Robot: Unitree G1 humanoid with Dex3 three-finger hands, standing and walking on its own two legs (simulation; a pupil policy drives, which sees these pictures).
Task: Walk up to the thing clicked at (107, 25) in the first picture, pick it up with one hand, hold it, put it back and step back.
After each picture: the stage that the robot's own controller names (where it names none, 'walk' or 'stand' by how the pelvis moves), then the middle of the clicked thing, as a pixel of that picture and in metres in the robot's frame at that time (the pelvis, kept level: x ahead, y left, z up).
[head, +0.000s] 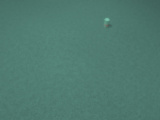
stand; (106, 23) +1.77 -0.35 -0.72
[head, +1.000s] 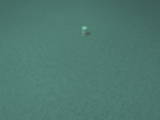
walk; (84, 31) +1.67 +0.06 -0.70
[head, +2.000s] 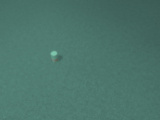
walk; (54, 57) +1.09 +0.31 -0.71
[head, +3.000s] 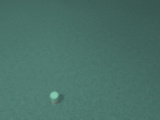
walk; (54, 98) +0.66 +0.21 -0.69
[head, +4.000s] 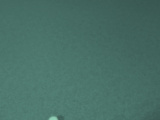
walk; out of the picture +0.41 +0.17 -0.70
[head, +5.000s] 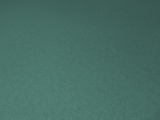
stand; out of the picture +0.35 +0.19 -0.72
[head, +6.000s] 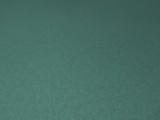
stand; out of the picture +0.35 +0.18 -0.72
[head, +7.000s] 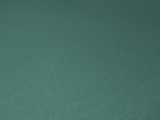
stand; out of the picture +0.34 +0.18 -0.72
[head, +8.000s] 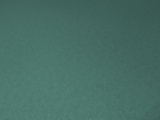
stand; out of the picture +0.35 +0.19 -0.72
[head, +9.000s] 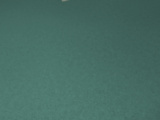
stand; out of the picture +0.32 +0.18 -0.72
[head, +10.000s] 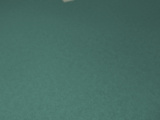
stand; out of the picture +0.32 +0.18 -0.73
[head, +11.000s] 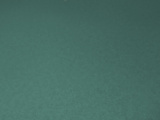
stand; out of the picture +0.32 +0.18 -0.73
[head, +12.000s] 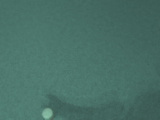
go down; (48, 115) +0.37 +0.18 -0.64
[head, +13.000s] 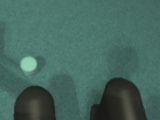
go down; (29, 67) +0.44 +0.18 -0.31
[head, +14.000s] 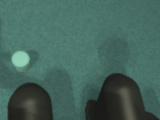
close in; (21, 62) +0.44 +0.18 -0.30
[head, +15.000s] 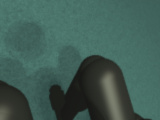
close in; out of the picture +0.44 +0.22 -0.23
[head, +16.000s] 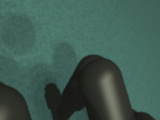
close; out of the picture +0.43 +0.23 -0.23
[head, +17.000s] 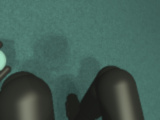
lift; out of the picture +0.37 +0.22 -0.18
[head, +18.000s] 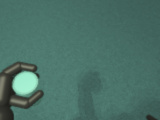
lift; (29, 90) +0.32 +0.17 +0.01
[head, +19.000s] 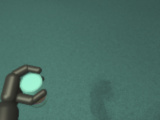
hold; (35, 91) +0.33 +0.17 +0.01
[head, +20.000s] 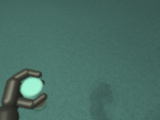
hold; (35, 95) +0.32 +0.17 +0.00
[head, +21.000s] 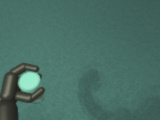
crouch; (33, 88) +0.34 +0.17 -0.04
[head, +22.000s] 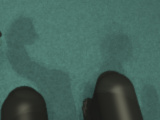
lower; out of the picture +0.50 +0.22 -0.09
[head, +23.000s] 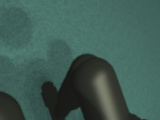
lower; out of the picture +0.45 +0.25 -0.24
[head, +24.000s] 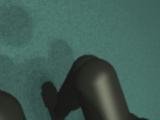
lower; out of the picture +0.45 +0.25 -0.24
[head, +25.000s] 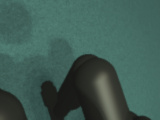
lower; out of the picture +0.45 +0.24 -0.24
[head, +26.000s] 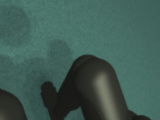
lower; out of the picture +0.45 +0.24 -0.24
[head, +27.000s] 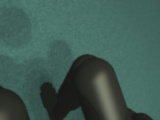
open; out of the picture +0.45 +0.22 -0.25
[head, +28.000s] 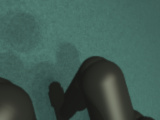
stand; out of the picture +0.45 +0.21 -0.24
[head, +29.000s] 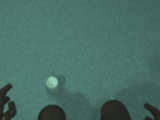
walk; (52, 84) +0.43 +0.14 -0.48
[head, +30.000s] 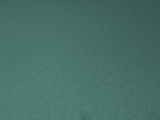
stand; out of the picture +0.37 +0.14 -0.66
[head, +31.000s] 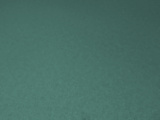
stand; out of the picture +0.38 +0.15 -0.67
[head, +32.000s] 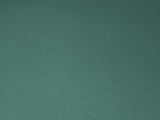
stand; out of the picture +0.38 +0.13 -0.72
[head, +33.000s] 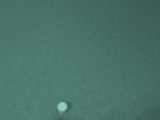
walk; (62, 108) +0.44 +0.09 -0.71
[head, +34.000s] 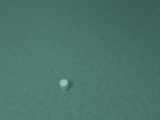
walk; (64, 85) +0.66 +0.17 -0.69
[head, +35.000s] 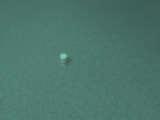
stand; (63, 59) +0.99 +0.16 -0.70
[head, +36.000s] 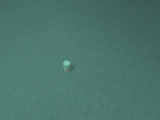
stand; (66, 66) +1.00 +0.15 -0.71
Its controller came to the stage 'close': yes
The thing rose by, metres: 0.73
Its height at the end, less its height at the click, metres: +0.00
